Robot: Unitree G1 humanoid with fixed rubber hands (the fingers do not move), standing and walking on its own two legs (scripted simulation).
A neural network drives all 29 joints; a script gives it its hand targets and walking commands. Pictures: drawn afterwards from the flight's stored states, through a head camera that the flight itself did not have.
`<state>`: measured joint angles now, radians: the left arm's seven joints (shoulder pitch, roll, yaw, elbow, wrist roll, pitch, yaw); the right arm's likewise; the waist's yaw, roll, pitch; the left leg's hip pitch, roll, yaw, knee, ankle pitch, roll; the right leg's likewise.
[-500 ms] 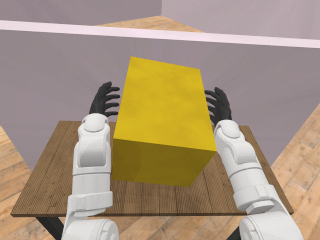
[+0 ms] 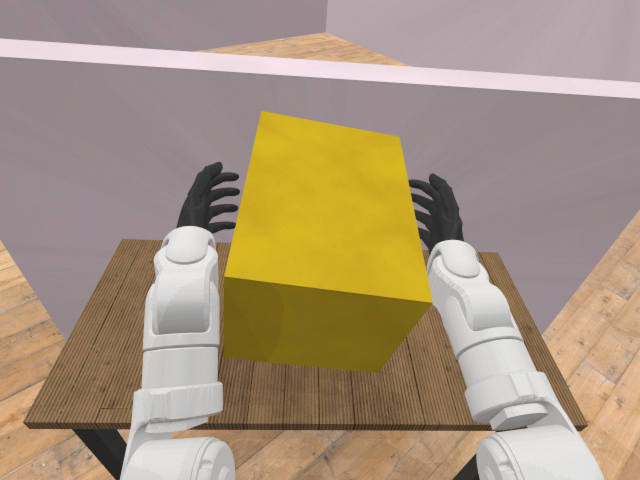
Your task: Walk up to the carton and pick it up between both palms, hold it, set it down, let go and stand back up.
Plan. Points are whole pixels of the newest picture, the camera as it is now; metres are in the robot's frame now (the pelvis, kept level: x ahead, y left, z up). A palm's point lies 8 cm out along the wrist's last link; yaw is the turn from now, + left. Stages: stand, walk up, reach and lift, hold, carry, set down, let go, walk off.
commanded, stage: hold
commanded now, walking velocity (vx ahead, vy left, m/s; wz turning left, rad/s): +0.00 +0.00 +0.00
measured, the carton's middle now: (318, 238) +0.41 +0.00 +0.13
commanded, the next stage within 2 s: none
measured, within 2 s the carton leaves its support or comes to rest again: neither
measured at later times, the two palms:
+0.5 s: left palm (193, 232) +0.36 +0.15 +0.18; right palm (439, 239) +0.37 -0.14 +0.17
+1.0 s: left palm (197, 231) +0.36 +0.15 +0.18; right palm (442, 236) +0.37 -0.15 +0.17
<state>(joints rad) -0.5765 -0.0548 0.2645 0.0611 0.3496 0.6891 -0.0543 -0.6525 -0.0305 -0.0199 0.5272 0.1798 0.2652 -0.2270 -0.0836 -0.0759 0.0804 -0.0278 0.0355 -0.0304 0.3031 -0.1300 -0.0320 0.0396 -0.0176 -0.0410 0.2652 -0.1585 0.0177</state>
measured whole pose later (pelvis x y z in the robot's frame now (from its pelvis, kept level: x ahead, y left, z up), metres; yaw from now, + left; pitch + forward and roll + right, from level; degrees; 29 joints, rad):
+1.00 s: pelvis +0.00 +0.00 +0.00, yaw +0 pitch -9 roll +0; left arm -0.56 -0.06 0.28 0.04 0.36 0.70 -0.06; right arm -0.66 -0.03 -0.01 0.54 0.18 0.27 -0.22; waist -0.09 -0.08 0.09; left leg -0.01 0.04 -0.03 0.29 -0.13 -0.03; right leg 0.06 -0.02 -0.04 0.26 -0.16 0.02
